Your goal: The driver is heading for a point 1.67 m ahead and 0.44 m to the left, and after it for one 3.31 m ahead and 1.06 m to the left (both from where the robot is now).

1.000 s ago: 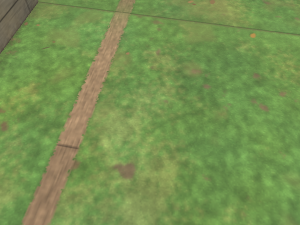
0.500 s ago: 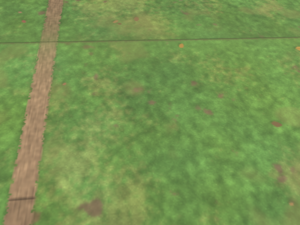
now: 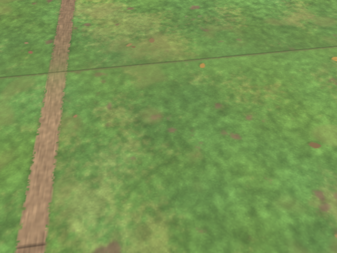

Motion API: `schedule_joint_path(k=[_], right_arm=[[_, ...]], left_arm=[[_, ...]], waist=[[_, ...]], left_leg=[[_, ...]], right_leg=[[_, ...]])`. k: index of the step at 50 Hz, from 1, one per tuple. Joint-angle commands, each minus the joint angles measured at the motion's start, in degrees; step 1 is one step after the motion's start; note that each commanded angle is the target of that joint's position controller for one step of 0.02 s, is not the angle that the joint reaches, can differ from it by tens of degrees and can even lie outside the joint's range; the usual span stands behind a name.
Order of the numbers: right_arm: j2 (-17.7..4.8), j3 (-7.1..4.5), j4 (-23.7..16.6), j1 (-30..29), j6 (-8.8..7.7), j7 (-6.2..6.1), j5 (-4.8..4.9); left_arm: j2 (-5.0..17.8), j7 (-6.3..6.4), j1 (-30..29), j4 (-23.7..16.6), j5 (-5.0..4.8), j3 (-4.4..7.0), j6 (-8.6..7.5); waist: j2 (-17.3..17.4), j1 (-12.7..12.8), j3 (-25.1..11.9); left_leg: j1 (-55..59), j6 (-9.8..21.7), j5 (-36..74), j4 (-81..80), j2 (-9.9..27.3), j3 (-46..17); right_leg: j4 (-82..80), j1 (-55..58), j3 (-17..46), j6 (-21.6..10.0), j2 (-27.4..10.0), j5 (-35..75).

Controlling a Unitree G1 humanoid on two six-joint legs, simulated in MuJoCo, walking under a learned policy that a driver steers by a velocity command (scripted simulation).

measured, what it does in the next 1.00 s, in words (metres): stands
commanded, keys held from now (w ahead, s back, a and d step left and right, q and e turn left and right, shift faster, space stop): no key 1.00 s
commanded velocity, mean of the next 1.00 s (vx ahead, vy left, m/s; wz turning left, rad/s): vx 0.00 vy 0.00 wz -0.01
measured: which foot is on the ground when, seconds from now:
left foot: down 0.00-1.00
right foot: down 0.00-1.00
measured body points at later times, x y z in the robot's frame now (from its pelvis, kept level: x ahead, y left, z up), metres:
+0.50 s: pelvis +0.01 +0.00 +0.00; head +0.01 +0.00 +0.45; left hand +0.07 +0.25 -0.14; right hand +0.06 -0.26 -0.14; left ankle +0.02 +0.15 -0.74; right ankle -0.02 -0.11 -0.74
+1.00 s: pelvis +0.00 +0.01 +0.00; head +0.01 +0.01 +0.45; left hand +0.02 +0.25 -0.15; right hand +0.02 -0.24 -0.15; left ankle +0.02 +0.15 -0.74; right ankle -0.02 -0.11 -0.74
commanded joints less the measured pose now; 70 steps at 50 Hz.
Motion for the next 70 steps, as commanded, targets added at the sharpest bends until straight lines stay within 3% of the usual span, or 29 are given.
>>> schedule_joint_path(k=[1,20,33,49,70], right_arm=[[-5.5,-1.4,-2.3,-0.1,-0.66,-0.41,0.16],[-4.7,-1.48,6.8,1.1,0.24,-1.51,0.74],[-3.6,-0.93,12.7,1.7,0.5,-1.7,0.89],[-2.3,0.06,16.9,3.1,0.63,-1.62,1.03],[-1.3,0.9,18.6,4.8,0.69,-1.53,1.15]], left_arm=[[6.5,0.23,-0.7,-2.3,-0.13,1.71,-0.86],[6.2,1.14,2.5,8.2,-0.59,1.66,-0.91],[5.7,1.58,4.6,13.2,-0.68,1.15,-0.88],[4.7,1.66,7.5,16.2,-0.75,0.37,-0.92],[3.4,1.77,10.9,17.5,-0.84,-0.26,-1.06]], waist=[[-0.7,0.3,-1.2],[-0.3,0.6,0.3],[-0.1,0.8,1.4],[0.0,0.9,2.2],[0.1,0.9,2.7]], left_leg=[[3.9,0.2,8.0,-2.3,0.9,-1.2],[4.9,0.9,9.0,-3.2,0.4,-0.5],[4.6,1.2,7.7,-4.1,-0.1,-0.1],[3.6,1.5,6.2,-4.4,-0.5,0.1],[2.8,1.9,5.8,-4.2,-0.8,0.0]], right_leg=[[-7.3,-4.1,4.4,-1.9,-4.0,9.2],[-7.7,-3.1,1.8,-0.6,-2.2,11.4],[-8.7,-3.2,0.8,-0.4,-1.7,10.1],[-9.1,-3.7,0.1,-0.2,-1.4,8.8],[-8.8,-4.4,-0.6,0.1,-1.2,8.4]])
